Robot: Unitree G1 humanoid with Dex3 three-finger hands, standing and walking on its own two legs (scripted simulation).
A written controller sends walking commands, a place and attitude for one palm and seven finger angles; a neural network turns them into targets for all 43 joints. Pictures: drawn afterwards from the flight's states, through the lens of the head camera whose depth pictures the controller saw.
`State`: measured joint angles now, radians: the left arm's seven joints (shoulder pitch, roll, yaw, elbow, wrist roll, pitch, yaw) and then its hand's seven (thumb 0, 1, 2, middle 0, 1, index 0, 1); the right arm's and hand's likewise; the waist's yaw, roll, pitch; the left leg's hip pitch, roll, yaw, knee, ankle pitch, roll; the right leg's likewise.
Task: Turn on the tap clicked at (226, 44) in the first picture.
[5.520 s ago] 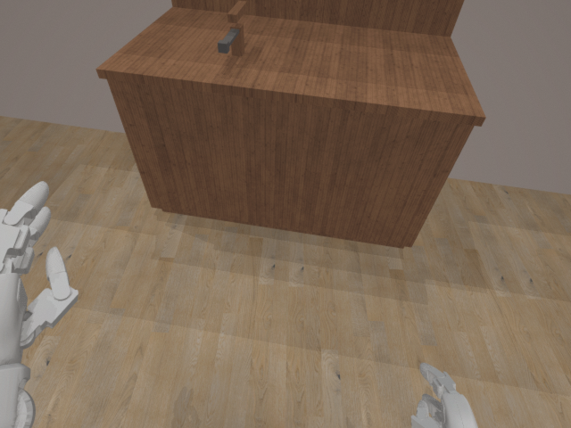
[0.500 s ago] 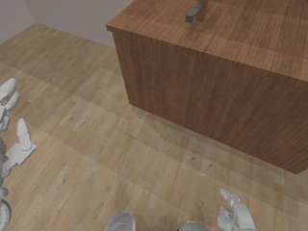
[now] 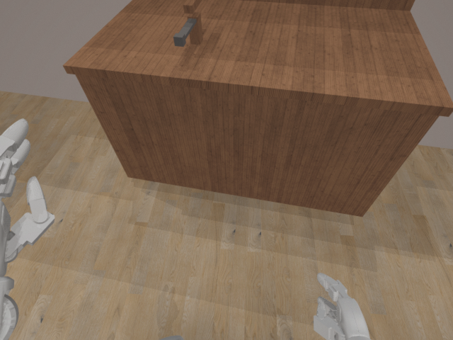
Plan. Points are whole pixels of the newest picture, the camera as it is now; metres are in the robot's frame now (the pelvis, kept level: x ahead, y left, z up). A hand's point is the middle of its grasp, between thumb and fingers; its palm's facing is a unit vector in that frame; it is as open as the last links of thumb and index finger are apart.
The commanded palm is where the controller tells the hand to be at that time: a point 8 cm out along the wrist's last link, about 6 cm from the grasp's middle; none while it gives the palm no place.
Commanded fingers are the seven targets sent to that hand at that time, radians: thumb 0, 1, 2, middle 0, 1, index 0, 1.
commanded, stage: turn to face it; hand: left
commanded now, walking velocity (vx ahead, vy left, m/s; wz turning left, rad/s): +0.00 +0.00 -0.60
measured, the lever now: (179, 39) +0.88 +0.23 +0.07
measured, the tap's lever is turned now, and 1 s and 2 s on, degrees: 0 0 0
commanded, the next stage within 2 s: take the last steps up to it in 0.68 s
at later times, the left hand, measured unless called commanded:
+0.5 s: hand (110, 216) +0.22 +0.16 +0.19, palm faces +0.18 -0.89 -0.43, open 7.4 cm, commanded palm +0.18 +0.21 +0.20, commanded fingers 0.00 0.90 0.90 -0.20 -0.30 -0.20 -0.30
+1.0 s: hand (149, 250) +0.18 +0.10 +0.19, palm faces +0.04 -0.90 -0.44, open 7.4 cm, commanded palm +0.16 +0.16 +0.20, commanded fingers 0.00 0.90 0.90 -0.20 -0.30 -0.20 -0.30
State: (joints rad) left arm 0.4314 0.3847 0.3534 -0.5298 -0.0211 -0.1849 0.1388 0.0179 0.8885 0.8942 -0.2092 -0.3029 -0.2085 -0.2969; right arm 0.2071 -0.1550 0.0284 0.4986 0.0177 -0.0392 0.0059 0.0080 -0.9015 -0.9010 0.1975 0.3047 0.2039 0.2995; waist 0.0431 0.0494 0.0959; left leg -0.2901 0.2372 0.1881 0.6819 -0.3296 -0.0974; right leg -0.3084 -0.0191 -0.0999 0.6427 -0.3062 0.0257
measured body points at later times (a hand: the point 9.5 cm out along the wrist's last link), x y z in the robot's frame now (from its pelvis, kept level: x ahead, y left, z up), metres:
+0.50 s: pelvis -0.05 -0.01 +0.01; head -0.03 -0.02 +0.46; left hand +0.21 +0.21 +0.21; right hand +0.05 -0.29 -0.07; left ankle -0.01 +0.12 -0.72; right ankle -0.04 -0.12 -0.67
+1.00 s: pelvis -0.10 -0.03 +0.01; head -0.09 -0.03 +0.46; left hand +0.18 +0.15 +0.21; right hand -0.09 -0.33 -0.08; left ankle -0.05 +0.07 -0.72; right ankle -0.09 -0.14 -0.71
